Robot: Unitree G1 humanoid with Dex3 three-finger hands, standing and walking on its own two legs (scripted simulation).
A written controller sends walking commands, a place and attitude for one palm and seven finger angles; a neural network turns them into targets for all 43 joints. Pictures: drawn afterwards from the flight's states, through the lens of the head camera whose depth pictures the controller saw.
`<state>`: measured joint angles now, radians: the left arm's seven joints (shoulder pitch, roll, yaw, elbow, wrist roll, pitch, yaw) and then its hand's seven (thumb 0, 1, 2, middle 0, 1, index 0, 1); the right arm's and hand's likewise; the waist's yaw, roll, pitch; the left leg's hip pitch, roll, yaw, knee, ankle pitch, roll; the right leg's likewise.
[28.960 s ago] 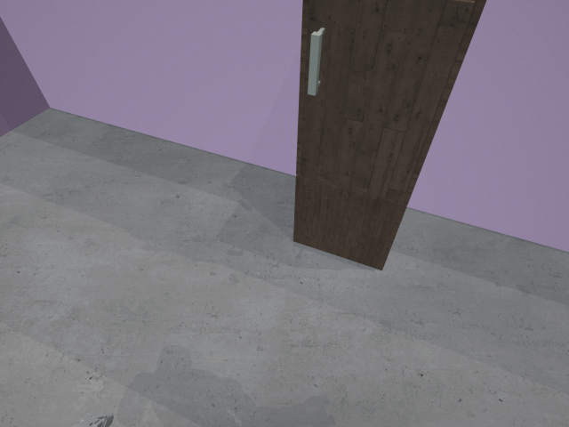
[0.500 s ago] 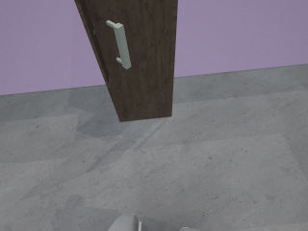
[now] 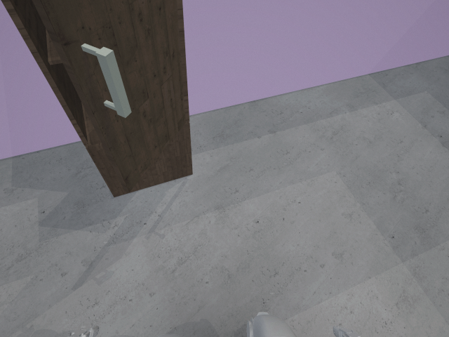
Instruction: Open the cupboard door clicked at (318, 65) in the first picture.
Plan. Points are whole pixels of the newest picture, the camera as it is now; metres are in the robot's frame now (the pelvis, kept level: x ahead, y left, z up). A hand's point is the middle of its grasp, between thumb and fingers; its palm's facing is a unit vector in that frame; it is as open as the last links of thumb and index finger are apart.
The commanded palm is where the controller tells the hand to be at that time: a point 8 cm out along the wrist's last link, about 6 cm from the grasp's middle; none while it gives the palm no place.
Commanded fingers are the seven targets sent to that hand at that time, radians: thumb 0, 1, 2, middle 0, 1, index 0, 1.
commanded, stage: walk to a spot facing it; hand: left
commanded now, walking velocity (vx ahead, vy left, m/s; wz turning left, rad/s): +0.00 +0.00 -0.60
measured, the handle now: (107, 82) +0.55 +0.31 +0.08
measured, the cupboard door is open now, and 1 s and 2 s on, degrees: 42 42 42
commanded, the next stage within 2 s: none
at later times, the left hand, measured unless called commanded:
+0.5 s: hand (162, 304) +0.18 +0.15 -0.18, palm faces -0.34 -0.92 -0.20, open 7.4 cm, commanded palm none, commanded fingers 0.00 0.90 0.90 -0.20 -0.30 -0.20 -0.30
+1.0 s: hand (192, 288) +0.22 +0.09 -0.17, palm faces -0.56 -0.81 -0.20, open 7.4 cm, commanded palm none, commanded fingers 0.00 0.90 0.90 -0.20 -0.30 -0.20 -0.30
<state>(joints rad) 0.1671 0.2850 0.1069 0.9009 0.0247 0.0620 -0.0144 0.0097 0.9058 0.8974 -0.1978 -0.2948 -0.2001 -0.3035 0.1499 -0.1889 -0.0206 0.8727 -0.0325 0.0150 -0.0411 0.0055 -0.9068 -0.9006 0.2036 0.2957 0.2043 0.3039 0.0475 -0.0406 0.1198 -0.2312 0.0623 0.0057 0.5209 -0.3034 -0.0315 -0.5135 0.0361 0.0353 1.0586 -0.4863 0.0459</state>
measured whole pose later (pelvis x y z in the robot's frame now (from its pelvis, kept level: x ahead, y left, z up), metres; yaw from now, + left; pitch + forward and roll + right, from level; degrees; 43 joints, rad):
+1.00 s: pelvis +0.09 -0.07 +0.00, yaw -38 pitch +1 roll +0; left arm 0.30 0.21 0.07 0.99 0.03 0.00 -0.02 0.01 0.90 0.90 -0.20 -0.30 -0.20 -0.30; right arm 0.16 -0.23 -0.06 0.89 -0.02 0.00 0.01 0.01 -0.91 -0.90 0.20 0.30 0.20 0.30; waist 0.03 -0.03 0.08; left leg -0.45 0.06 0.06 0.75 -0.34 -0.06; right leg -0.16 0.01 0.08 0.47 -0.33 -0.01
